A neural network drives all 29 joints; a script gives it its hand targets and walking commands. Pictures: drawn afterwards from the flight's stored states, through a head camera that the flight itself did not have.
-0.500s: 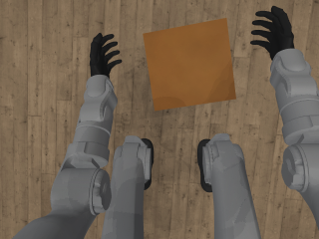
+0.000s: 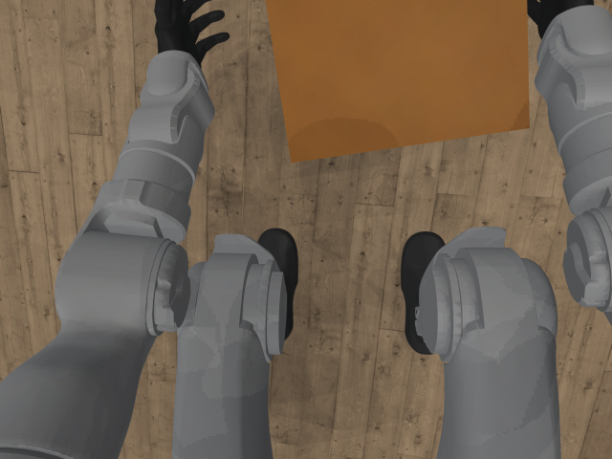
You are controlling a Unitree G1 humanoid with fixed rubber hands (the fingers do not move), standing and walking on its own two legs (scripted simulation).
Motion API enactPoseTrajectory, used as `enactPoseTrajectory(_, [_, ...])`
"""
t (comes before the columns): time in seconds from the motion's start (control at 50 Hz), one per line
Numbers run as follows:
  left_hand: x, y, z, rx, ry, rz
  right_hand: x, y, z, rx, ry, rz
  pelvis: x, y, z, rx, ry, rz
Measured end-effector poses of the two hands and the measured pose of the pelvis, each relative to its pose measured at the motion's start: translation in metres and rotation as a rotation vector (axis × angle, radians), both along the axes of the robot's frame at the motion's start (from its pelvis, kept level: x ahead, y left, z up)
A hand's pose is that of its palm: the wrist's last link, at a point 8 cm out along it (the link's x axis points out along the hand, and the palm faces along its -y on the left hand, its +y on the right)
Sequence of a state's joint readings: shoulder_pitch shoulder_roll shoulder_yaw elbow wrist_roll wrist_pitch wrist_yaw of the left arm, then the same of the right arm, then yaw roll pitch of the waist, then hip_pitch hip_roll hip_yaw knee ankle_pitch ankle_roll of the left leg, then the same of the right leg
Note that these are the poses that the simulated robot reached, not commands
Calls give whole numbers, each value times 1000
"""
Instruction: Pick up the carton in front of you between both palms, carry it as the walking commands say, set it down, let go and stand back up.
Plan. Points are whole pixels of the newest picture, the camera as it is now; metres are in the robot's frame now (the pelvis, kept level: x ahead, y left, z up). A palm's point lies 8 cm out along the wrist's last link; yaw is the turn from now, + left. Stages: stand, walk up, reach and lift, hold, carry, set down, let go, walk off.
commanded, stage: reach and lift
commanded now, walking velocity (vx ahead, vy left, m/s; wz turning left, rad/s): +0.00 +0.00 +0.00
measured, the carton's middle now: (383, 56) +0.50 -0.07 -0.25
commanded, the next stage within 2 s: none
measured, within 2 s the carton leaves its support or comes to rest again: leaves its support in 0.68 s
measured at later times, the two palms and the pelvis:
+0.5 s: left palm (217, 39) +0.52 +0.10 -0.16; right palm out of the picture +0.52 -0.20 -0.18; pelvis +0.00 +0.00 +0.01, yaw -1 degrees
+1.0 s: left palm (178, 32) +0.50 +0.09 -0.05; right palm out of the picture +0.50 -0.21 -0.06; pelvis +0.00 +0.01 +0.03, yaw -3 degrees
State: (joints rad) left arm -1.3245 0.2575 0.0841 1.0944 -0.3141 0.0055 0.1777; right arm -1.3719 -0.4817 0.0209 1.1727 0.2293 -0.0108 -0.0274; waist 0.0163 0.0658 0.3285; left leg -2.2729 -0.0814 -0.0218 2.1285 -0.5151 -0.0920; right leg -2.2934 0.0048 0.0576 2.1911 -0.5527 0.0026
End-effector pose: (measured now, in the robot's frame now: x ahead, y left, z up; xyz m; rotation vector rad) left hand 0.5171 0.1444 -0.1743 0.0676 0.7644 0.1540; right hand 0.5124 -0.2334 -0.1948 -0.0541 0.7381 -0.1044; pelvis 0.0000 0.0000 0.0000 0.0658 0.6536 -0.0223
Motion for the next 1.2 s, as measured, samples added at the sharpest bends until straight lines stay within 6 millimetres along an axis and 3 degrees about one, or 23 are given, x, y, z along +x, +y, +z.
enactPoseTrajectory(0.12, [1,-6,3,-9,-12,-1,8,5,9,1,-21,10,5,-1,-2,1,8,0])
enactPoseTrajectory(0.32, [-4,-17,8,-23,-7,-23,4,10,17,5,2,12,5,1,5,-1,30,-3])
enactPoseTrajectory(0.44, [3,-43,11,-50,-17,-57,9,29,19,20,-5,43,1,2,7,-4,32,-2])
enactPoseTrajectory(0.64, [7,-45,12,-47,-8,29,14,32,22,-4,37,41,2,3,0,-11,21,-3])
enactPoseTrajectory(0.76, [9,-44,27,-64,-39,47,13,33,33,2,11,35,5,2,-5,-12,16,-7])
enactPoseTrajectory(0.84, [2,-46,47,-83,-88,59,8,30,55,15,-35,19,6,3,-2,-14,11,-19])
enactPoseTrajectory(0.94, [-11,-52,91,-107,-137,61,-7,25,103,30,-82,-11,4,4,14,-13,7,-38])
enactPoseTrajectory(1.08, [-23,-53,157,-111,-114,48,-25,23,171,43,-58,-54,3,7,54,-15,29,-60])
enactPoseTrajectory(1.2, [-25,-53,203,-108,-106,12,-32,25,217,35,-50,-68,6,9,91,-19,57,-62])
